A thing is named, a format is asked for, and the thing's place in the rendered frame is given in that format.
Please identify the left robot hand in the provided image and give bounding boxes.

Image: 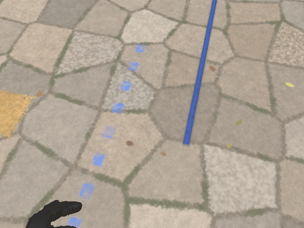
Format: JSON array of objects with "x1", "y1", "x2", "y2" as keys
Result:
[{"x1": 26, "y1": 199, "x2": 83, "y2": 228}]

